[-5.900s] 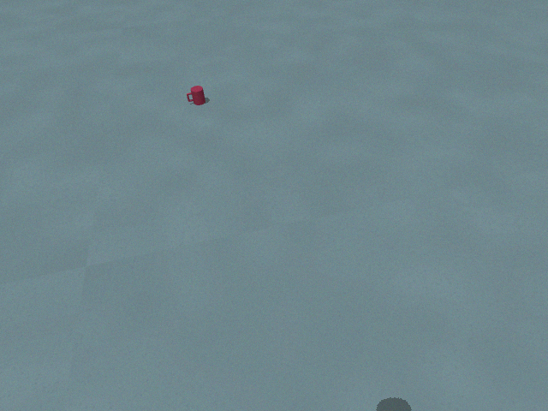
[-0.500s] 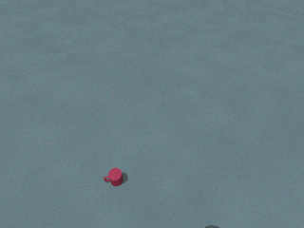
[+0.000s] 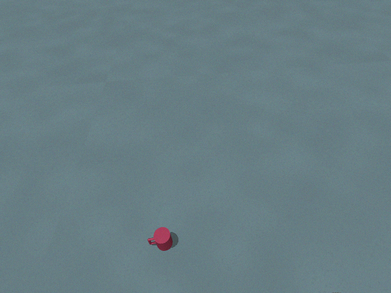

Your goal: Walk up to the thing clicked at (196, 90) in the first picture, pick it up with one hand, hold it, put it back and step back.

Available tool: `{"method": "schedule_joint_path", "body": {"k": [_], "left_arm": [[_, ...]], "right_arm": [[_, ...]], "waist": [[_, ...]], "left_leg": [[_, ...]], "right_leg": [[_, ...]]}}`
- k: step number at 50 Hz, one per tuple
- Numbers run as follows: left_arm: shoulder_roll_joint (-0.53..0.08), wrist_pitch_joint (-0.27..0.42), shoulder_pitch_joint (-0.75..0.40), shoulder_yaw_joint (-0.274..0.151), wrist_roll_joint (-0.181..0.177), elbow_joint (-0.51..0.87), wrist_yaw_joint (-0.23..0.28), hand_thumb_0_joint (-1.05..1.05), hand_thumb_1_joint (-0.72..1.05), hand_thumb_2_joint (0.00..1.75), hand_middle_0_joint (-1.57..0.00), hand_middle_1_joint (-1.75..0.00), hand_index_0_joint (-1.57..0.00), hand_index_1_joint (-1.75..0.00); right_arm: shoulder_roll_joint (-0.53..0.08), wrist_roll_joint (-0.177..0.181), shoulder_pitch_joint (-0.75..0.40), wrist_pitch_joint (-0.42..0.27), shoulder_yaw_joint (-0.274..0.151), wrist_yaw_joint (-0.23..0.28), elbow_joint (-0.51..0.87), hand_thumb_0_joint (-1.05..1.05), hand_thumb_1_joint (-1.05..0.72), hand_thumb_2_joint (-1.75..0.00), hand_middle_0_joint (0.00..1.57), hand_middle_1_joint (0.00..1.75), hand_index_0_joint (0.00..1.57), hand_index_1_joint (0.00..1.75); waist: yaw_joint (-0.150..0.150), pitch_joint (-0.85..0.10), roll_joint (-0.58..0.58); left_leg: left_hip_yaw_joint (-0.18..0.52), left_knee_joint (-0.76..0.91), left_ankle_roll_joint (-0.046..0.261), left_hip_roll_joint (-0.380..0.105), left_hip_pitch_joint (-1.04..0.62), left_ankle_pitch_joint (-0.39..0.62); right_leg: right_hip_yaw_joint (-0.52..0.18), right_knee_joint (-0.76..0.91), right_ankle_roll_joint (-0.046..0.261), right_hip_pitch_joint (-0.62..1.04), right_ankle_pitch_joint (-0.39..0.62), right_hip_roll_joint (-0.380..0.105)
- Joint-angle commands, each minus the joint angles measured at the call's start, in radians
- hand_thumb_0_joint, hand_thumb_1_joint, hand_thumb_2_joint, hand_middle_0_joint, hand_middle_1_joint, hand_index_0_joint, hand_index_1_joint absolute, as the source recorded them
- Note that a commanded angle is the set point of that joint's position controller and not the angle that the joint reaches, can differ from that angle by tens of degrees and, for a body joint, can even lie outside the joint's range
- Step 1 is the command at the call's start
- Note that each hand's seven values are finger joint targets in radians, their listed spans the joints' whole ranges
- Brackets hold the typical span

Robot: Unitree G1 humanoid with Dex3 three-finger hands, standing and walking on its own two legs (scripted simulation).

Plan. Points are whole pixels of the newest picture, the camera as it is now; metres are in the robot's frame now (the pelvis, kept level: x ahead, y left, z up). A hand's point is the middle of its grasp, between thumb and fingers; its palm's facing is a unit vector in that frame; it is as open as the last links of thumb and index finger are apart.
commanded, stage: walk up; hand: left
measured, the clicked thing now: (160, 239) +0.51 +0.24 -0.73
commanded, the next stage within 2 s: stand in 0.84 s
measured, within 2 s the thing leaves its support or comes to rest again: neither
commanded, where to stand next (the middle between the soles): +0.11 -0.01 m, yaw -2 degrees
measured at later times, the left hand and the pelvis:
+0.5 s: hand out of the picture +0.08 +0.26 -0.15, palm faces -0.01 -0.94 -0.33, open 7.4 cm; pelvis +0.01 +0.00 +0.00, yaw +0 degrees
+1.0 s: hand out of the picture +0.09 +0.25 -0.15, palm faces +0.00 -0.94 -0.33, open 7.4 cm; pelvis +0.02 +0.00 +0.00, yaw +0 degrees
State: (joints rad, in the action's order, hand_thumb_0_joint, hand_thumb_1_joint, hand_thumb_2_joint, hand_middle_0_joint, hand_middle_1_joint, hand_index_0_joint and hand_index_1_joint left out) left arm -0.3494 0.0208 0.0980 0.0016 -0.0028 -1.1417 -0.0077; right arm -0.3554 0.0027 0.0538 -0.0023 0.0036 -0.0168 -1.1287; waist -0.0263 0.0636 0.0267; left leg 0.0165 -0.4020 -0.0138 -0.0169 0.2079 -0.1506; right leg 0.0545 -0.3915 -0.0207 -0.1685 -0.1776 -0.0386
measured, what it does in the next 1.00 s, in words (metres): stands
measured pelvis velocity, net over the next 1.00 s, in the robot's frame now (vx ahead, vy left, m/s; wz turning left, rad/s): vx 0.02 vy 0.00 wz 0.00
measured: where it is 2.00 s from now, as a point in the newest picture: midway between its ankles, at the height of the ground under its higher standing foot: outside the picture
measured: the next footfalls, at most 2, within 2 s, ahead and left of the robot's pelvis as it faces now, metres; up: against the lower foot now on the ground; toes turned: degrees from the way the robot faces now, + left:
none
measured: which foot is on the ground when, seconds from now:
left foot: down 0.00-1.00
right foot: down 0.00-1.00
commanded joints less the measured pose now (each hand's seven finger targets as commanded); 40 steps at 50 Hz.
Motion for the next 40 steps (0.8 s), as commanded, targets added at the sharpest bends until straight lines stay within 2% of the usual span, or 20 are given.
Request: {"method": "schedule_joint_path", "body": {"k": [1, 4, 7, 13, 17, 19, 23, 27, 34, 40], "left_arm": [[-0.215, 0.019, -0.032, -0.046, 0.002, 0.047, 0.011, 0.0, 0.9, 0.9, -0.2, -0.3, -0.2, -0.3], [-0.213, 0.016, -0.059, -0.049, 0.004, 0.049, 0.012, 0.0, 0.9, 0.9, -0.2, -0.3, -0.2, -0.3], [-0.213, 0.015, -0.053, -0.049, 0.005, 0.051, 0.011, 0.0, 0.9, 0.9, -0.2, -0.3, -0.2, -0.3], [-0.205, 0.009, -0.067, -0.049, 0.007, 0.051, 0.009, 0.0, 0.9, 0.9, -0.2, -0.3, -0.2, -0.3], [-0.205, 0.01, -0.074, -0.051, 0.01, 0.049, 0.006, 0.0, 0.9, 0.9, -0.2, -0.3, -0.2, -0.3], [-0.203, 0.012, -0.064, -0.051, 0.01, 0.048, 0.006, 0.0, 0.9, 0.9, -0.2, -0.3, -0.2, -0.3], [-0.203, 0.01, -0.064, -0.05, 0.008, 0.046, 0.006, 0.0, 0.9, 0.9, -0.2, -0.3, -0.2, -0.3], [-0.202, 0.013, -0.063, -0.052, 0.009, 0.045, 0.007, 0.0, 0.9, 0.9, -0.2, -0.3, -0.2, -0.3], [-0.203, 0.015, -0.058, -0.053, 0.008, 0.04, 0.011, 0.0, 0.9, 0.9, -0.2, -0.3, -0.2, -0.3], [-0.206, 0.014, -0.059, -0.057, 0.011, 0.046, 0.012, 0.0, 0.9, 0.9, -0.2, -0.3, -0.2, -0.3]], "right_arm": [[-0.206, 0.0, -0.046, -0.023, -0.042, 0.011, 0.046, 0.0, -0.9, -0.9, 0.2, 0.3, 0.2, 0.3], [-0.206, -0.003, -0.04, -0.023, -0.045, 0.013, 0.034, 0.0, -0.9, -0.9, 0.2, 0.3, 0.2, 0.3], [-0.209, -0.005, -0.049, -0.025, -0.044, 0.013, 0.038, 0.0, -0.9, -0.9, 0.2, 0.3, 0.2, 0.3], [-0.21, -0.009, -0.047, -0.026, -0.043, 0.014, 0.035, 0.0, -0.9, -0.9, 0.2, 0.3, 0.2, 0.3], [-0.213, -0.011, -0.029, -0.027, -0.043, 0.014, 0.03, 0.0, -0.9, -0.9, 0.2, 0.3, 0.2, 0.3], [-0.209, -0.009, -0.028, -0.029, -0.043, 0.013, 0.033, 0.0, -0.9, -0.9, 0.2, 0.3, 0.2, 0.3], [-0.212, -0.009, -0.029, -0.028, -0.043, 0.015, 0.036, 0.0, -0.9, -0.9, 0.2, 0.3, 0.2, 0.3], [-0.206, -0.006, -0.014, -0.027, -0.044, 0.015, 0.033, 0.0, -0.9, -0.9, 0.2, 0.3, 0.2, 0.3], [-0.196, -0.004, -0.017, -0.019, -0.045, 0.014, 0.033, 0.0, -0.9, -0.9, 0.2, 0.3, 0.2, 0.3], [-0.195, -0.006, -0.013, -0.017, -0.043, 0.015, 0.034, 0.0, -0.9, -0.9, 0.2, 0.3, 0.2, 0.3]], "waist": [[0.01, -0.111, -0.042], [0.019, -0.111, -0.017], [0.013, -0.119, 0.001], [0.016, -0.081, 0.01], [0.023, -0.089, 0.01], [0.021, -0.101, 0.001], [0.023, -0.091, 0.003], [0.028, -0.117, -0.027], [0.03, -0.091, -0.043], [0.029, -0.112, -0.033]], "left_leg": [[0.101, 0.085, 0.037, -0.108, -0.051, 0.079], [0.102, 0.103, 0.032, -0.11, -0.034, 0.075], [0.098, 0.106, 0.036, -0.109, -0.033, 0.069], [0.115, 0.144, 0.035, -0.114, 0.005, -0.033], [0.122, 0.162, 0.034, -0.112, 0.021, -0.084], [0.12, 0.15, 0.035, -0.113, 0.0, -0.044], [0.116, 0.146, 0.032, -0.106, -0.009, -0.046], [0.104, 0.119, 0.036, -0.107, -0.044, 0.032], [0.094, 0.102, 0.031, -0.096, -0.062, 0.063], [0.089, 0.107, 0.029, -0.1, -0.061, 0.073]], "right_leg": [[-0.104, 0.109, 0.032, 0.035, 0.039, -0.106], [-0.093, 0.109, 0.033, 0.059, 0.037, -0.104], [-0.092, 0.106, 0.031, 0.077, 0.057, -0.106], [-0.091, 0.115, 0.031, 0.059, -0.006, -0.093], [-0.092, 0.112, 0.034, 0.081, -0.016, -0.092], [-0.093, 0.117, 0.033, 0.078, -0.007, -0.093], [-0.09, 0.115, 0.031, 0.058, 0.004, -0.093], [-0.092, 0.125, 0.031, 0.064, 0.022, -0.099], [-0.095, 0.139, 0.025, 0.034, 0.025, -0.102], [-0.092, 0.131, 0.027, 0.067, 0.053, -0.106]]}}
